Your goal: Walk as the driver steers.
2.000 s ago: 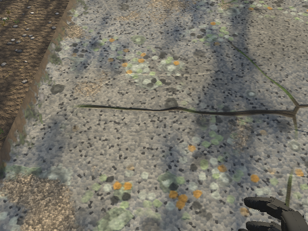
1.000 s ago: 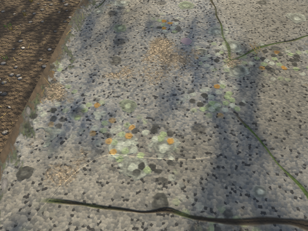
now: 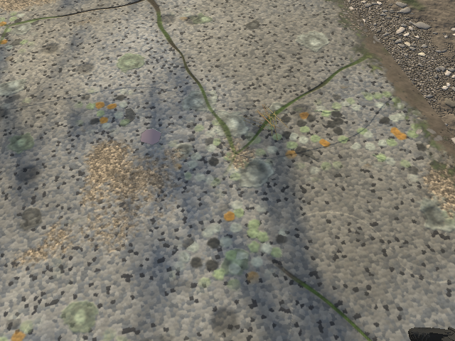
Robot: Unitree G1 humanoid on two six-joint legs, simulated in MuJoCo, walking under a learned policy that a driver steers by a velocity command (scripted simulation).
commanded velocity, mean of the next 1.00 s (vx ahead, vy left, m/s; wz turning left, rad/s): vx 0.17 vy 0.00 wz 0.23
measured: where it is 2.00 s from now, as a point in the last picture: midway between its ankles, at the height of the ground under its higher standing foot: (146, 256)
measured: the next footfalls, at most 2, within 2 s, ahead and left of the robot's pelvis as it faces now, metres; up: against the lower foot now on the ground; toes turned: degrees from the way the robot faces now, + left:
left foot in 0.14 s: +0.24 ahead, +0.12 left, +0.00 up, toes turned -9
right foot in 0.52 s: +0.16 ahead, -0.11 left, +0.00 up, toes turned +8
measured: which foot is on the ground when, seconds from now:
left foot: up 0.00-0.12, down 0.14-0.52, up 0.54-0.98, down 1.00-1.00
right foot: down 0.00-0.14, up 0.16-0.50, down 0.52-1.00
